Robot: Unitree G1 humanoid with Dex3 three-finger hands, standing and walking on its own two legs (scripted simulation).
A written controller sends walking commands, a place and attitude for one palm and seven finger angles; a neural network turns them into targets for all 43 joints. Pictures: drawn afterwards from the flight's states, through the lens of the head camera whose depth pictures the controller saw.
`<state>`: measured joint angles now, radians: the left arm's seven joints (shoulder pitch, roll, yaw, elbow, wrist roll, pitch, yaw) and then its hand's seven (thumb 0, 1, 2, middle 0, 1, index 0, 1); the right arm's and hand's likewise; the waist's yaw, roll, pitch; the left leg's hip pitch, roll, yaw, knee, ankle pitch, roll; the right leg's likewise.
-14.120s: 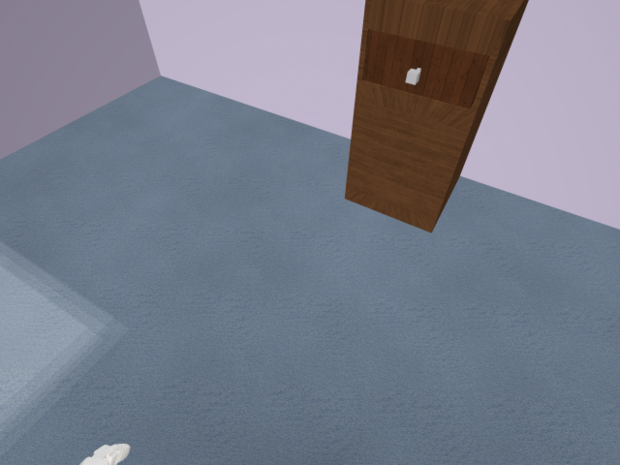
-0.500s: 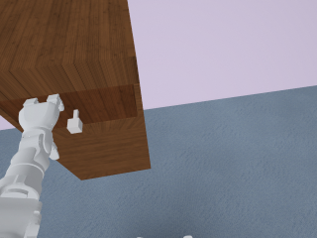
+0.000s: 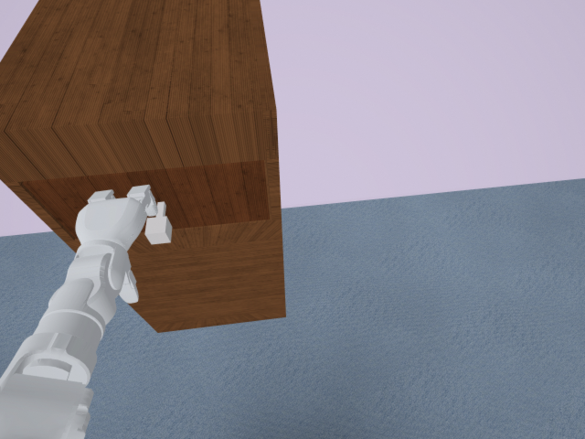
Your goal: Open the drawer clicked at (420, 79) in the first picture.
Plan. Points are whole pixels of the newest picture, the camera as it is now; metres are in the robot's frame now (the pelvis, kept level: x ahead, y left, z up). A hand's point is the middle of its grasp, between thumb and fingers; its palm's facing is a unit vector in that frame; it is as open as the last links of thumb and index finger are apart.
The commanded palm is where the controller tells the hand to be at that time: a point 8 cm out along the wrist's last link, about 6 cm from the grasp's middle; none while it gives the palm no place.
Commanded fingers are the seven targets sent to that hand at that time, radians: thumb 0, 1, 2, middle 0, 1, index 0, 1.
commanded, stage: move the hooked fingers above the handle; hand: left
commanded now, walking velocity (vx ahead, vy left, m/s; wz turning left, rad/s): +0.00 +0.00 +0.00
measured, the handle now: (160, 221) +0.47 +0.26 -0.05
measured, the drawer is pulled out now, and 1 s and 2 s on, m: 0.00 0.00 0.00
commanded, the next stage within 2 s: lower the fingers behind the handle in 0.96 s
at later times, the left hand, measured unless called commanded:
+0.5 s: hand (124, 232) +0.41 +0.28 +0.00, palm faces -0.13 -0.01 -0.99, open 13.8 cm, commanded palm +0.40 +0.27 +0.07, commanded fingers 0.00 -0.50 0.30 -0.30 -1.20 -0.30 -1.20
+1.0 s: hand (131, 226) +0.42 +0.27 +0.01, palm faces -0.08 -0.02 -1.00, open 13.8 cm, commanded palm +0.39 +0.27 +0.07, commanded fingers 0.00 -0.50 0.30 -0.30 -1.20 -0.30 -1.20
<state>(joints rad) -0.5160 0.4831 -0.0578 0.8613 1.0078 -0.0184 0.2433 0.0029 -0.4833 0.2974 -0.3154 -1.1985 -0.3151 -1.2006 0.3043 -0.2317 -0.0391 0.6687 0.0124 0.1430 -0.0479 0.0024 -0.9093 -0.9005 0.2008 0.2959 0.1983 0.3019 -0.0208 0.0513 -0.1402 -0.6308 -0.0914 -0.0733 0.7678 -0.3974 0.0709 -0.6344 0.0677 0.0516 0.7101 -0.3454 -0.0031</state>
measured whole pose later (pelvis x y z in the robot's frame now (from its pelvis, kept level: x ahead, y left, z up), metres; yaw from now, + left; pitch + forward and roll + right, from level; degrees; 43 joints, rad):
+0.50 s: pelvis +0.00 -0.01 +0.00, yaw -1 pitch +18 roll -2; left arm -0.54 0.57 0.03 0.89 1.07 -0.14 0.26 0.00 -0.48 0.30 -0.33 -1.21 -0.32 -1.20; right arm 0.32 -0.24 -0.05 0.67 0.01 0.14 -0.07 0.00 -0.91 -0.90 0.20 0.30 0.20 0.30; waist -0.04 0.04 -0.14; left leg -0.68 -0.07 -0.07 0.78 -0.41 0.05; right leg -0.69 0.09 0.05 0.73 -0.34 -0.02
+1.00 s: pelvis +0.01 -0.01 +0.00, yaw -1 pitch +18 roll -2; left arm -0.53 0.52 0.03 0.88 1.06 -0.09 0.31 0.00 -0.48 0.30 -0.32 -1.20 -0.32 -1.20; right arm 0.30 -0.24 -0.05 0.67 0.01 0.15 -0.04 0.00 -0.91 -0.90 0.20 0.30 0.20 0.30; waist -0.04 0.05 -0.16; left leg -0.66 -0.07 -0.06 0.78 -0.42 0.06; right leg -0.67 0.09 0.06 0.72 -0.36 -0.02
